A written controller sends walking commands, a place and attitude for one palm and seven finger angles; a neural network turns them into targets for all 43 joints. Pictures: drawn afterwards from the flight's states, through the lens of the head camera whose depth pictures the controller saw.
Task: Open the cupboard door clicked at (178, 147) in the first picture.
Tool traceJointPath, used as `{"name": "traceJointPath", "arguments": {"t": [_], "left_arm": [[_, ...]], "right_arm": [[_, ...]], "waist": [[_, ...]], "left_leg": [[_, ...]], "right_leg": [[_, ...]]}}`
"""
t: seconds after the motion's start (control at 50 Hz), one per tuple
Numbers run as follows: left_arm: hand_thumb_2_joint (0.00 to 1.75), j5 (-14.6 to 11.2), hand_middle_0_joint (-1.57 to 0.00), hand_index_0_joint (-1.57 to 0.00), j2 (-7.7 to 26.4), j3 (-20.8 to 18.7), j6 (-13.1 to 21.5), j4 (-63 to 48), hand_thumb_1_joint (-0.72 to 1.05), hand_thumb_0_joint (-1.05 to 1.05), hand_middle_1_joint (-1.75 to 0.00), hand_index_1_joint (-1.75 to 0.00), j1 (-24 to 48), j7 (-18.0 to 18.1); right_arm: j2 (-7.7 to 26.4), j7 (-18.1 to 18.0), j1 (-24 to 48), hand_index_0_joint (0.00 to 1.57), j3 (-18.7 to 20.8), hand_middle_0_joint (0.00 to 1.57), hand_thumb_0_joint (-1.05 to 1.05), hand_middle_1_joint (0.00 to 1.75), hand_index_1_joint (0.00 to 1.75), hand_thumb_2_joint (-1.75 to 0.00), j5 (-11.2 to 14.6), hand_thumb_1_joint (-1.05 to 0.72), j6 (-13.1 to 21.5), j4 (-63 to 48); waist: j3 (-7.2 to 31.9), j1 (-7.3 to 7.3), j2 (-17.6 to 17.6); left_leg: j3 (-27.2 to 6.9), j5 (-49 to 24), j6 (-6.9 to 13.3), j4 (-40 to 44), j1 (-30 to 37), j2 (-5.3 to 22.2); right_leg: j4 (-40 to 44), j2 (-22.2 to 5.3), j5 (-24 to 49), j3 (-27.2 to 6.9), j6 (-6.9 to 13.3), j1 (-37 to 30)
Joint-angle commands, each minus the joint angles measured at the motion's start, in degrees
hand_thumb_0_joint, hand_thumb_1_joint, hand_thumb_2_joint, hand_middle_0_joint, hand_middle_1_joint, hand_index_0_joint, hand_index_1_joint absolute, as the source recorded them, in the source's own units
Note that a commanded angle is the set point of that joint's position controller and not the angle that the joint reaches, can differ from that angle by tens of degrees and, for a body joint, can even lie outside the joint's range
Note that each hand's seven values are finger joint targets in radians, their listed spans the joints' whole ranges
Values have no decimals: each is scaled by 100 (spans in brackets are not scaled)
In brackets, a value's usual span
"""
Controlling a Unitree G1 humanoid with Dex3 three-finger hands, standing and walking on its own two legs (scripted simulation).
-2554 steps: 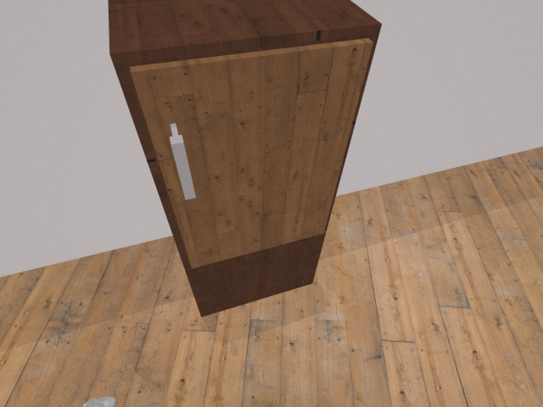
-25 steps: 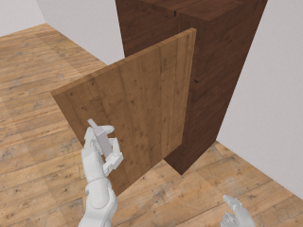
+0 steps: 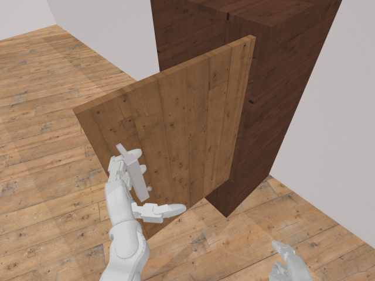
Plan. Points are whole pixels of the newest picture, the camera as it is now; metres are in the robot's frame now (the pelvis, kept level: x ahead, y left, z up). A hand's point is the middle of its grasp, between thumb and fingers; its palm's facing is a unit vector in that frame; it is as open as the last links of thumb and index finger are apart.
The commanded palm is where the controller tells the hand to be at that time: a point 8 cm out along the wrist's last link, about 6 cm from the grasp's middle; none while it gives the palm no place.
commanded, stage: open thumb and fingers to let go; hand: left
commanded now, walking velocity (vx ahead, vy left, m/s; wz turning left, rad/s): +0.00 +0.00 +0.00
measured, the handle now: (132, 173) +0.32 +0.14 +0.08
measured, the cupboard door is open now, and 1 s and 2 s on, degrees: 85 87 85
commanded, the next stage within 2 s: slide the hand sideways off the handle in 0.18 s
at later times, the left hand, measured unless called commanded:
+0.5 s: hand (145, 210) +0.24 +0.10 +0.08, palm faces -0.13 -0.99 -0.06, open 16.1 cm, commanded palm +0.22 +0.15 +0.08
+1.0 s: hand (125, 220) +0.22 +0.13 +0.08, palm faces -0.04 -1.00 -0.02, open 16.1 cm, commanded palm +0.19 +0.20 +0.08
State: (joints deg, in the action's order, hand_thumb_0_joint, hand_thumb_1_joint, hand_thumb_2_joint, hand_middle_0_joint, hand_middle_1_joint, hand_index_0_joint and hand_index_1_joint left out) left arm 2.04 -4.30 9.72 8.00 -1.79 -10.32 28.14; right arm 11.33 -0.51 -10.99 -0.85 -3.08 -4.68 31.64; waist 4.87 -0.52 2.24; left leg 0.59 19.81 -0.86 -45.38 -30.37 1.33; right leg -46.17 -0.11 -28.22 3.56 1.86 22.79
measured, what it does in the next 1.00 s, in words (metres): stands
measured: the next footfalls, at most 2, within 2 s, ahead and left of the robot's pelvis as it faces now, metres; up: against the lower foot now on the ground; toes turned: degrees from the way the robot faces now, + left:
none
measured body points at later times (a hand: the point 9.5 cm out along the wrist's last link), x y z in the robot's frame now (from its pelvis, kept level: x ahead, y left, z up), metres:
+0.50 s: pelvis -0.02 +0.01 +0.00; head -0.02 -0.01 +0.45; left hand +0.24 +0.15 +0.09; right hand +0.15 -0.21 -0.09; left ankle +0.03 +0.13 -0.70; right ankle -0.05 -0.09 -0.70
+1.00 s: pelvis -0.02 +0.01 +0.00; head -0.01 -0.01 +0.45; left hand +0.21 +0.18 +0.08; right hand +0.15 -0.21 -0.09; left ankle +0.03 +0.13 -0.70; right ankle -0.05 -0.09 -0.70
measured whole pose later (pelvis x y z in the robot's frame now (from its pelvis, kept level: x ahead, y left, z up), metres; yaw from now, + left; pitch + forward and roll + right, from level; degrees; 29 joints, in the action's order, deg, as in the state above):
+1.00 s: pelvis -0.02 +0.01 +0.00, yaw -1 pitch +4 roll +0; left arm -9.8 8.7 2.0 14.0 -5.2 -18.3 -4.0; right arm 12.5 -1.7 -13.1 -2.4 0.7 3.4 30.0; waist 3.4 -0.1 2.6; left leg 1.1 18.7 -0.2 -46.3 -31.6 1.9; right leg -46.8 0.4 -26.6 2.9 1.3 24.2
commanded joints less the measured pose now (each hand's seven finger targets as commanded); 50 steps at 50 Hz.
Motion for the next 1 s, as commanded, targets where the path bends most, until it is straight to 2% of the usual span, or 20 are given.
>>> {"name": "traceJointPath", "arguments": {"t": [0.0,0.14,0.26,0.28,0.3,0.34,0.38,0.42,0.46,0.48,0.5,0.54,0.58,0.6,0.64,0.72,0.78,0.8,0.86,0.98], "left_arm": [[30,196,-21,-21,-222,180,237,-1308,-50,0,-65,-65,911,181],[30,270,-15,-15,-146,82,98,-1271,-50,0,-30,-30,1319,370],[30,169,-15,-15,-254,114,28,-1124,-50,0,-30,-30,1426,406],[30,635,-15,-15,339,1040,268,-959,-50,0,-30,-30,1365,-773],[30,400,-15,-15,758,563,503,-1326,-50,0,-30,-30,1695,-1427],[30,180,-15,-15,1065,436,813,-1516,-50,0,-30,-30,1714,-2149],[30,-256,-15,-15,926,612,932,-1414,-50,0,-30,-30,1684,-2886],[30,-891,-15,-15,865,299,866,-1130,-50,0,-30,-30,1551,-3271],[30,-1286,-15,-15,812,-39,807,-1133,-50,0,-30,-30,1332,-3253],[30,-1367,-15,-15,924,-312,772,-1018,-50,0,-30,-30,1171,-3150],[30,-1378,-15,-15,1012,-499,765,-953,-50,0,-30,-30,1002,-3025],[30,-1223,-15,-15,995,-535,760,-1042,-50,0,-30,-30,838,-2763],[30,-993,-15,-15,1193,-674,781,-1097,-50,0,-30,-30,623,-2586],[30,-906,-15,-15,1416,-862,794,-1059,-50,0,-30,-30,534,-2518],[30,-793,-15,-15,1447,-820,842,-1205,-50,0,-30,-30,665,-2480],[30,-830,-15,-15,1479,-834,936,-1435,-50,0,-30,-30,419,-2608],[30,-1040,-15,-15,1490,-921,950,-1552,-50,0,-30,-30,305,-2745],[30,-1099,-15,-15,1511,-975,928,-1511,-50,0,-30,-30,182,-2790],[30,-1240,-15,-15,1700,-1243,922,-1439,-50,0,-30,-30,7,-2930],[30,-1382,-15,-15,1862,-1524,996,-1547,-50,0,-30,-30,-558,-3221]], "right_arm": [[497,-14,590,20,189,20,0,30,30,-90,3,-90,254,-964],[458,-57,713,20,159,20,0,30,30,-90,-19,-90,203,-938],[430,-57,793,20,128,20,0,30,30,-90,-9,-90,215,-877],[644,-10,390,20,102,20,0,30,30,-90,39,-90,182,-700],[644,-47,298,20,188,20,0,30,30,-90,110,-90,177,-830],[615,-138,382,20,147,20,0,30,30,-90,138,-90,302,-932],[622,-172,383,20,83,20,0,30,30,-90,242,-90,460,-1000],[615,-235,514,20,23,20,0,30,30,-90,357,-90,615,-1046],[632,-263,629,20,20,20,0,30,30,-90,408,-90,786,-1101],[646,-260,615,20,27,20,0,30,30,-90,409,-90,850,-1080],[658,-236,647,20,24,20,0,30,30,-90,420,-90,900,-1070],[646,-164,590,20,42,20,0,30,30,-90,392,-90,956,-1106],[652,-101,524,20,80,20,0,30,30,-90,353,-90,976,-1113],[670,-80,495,20,77,20,0,30,30,-90,350,-90,955,-1106],[646,-46,521,20,69,20,0,30,30,-90,332,-90,946,-1138],[630,-45,528,20,77,20,0,30,30,-90,345,-90,963,-1186],[651,-92,537,20,73,20,0,30,30,-90,364,-90,1020,-1192],[663,-107,498,20,75,20,0,30,30,-90,363,-90,1042,-1182],[695,-161,483,20,92,20,0,30,30,-90,381,-90,1089,-1154],[710,-205,377,20,133,20,0,30,30,-90,403,-90,1188,-1133]], "waist": [[1027,20,-474],[940,34,-580],[920,9,-405],[629,526,-703],[1077,333,-456],[1322,228,-151],[1102,352,-156],[708,299,-279],[685,149,-421],[678,81,-611],[618,-15,-521],[630,-51,-550],[666,-60,-580],[566,-104,-495],[487,-44,-298],[557,-43,-43],[554,-24,-92],[573,-5,-322],[484,-15,-486],[619,-61,-373]], "left_leg": [[-126,-1386,191,331,1101,-61],[-134,-1069,185,341,1032,-66],[-168,-930,167,369,1052,-73],[-193,-1059,232,371,1077,-82],[-170,-1193,262,347,1134,-75],[-136,-1286,297,337,1314,-118],[-172,-1057,300,357,1329,-125],[-220,-602,258,471,1181,-105],[-253,-313,217,571,1125,-112],[-272,-208,194,627,1070,-104],[-262,-180,182,676,1041,-112],[-247,-212,179,717,1035,-106],[-181,-286,194,681,1014,-91],[-187,-222,188,718,914,-92],[-139,-129,197,680,876,-97],[-88,-114,196,637,907,-95],[-88,-85,195,612,899,-100],[-98,-121,210,585,865,-100],[-81,-145,208,524,737,-121],[-64,-536,213,403,741,-141]], "right_leg": [[739,32,2309,-55,-63,212],[837,32,1814,-73,-66,343],[883,57,1542,-49,-36,391],[797,22,1919,-248,-87,657],[694,10,2189,-263,-39,447],[648,-7,2427,-282,-28,295],[723,23,2189,-221,-59,446],[907,92,1651,-134,-68,546],[1016,126,1224,-67,-85,534],[1040,140,1044,-32,-94,511],[1043,143,935,-27,-74,477],[964,132,943,4,-88,516],[940,122,993,-46,-101,541],[942,124,876,-62,-76,511],[941,99,779,-118,-75,620],[956,120,742,-152,-61,590],[1010,137,732,-168,-80,570],[1045,149,755,-174,-97,516],[1091,124,803,-250,-141,530],[943,118,1458,-272,-165,414]]}}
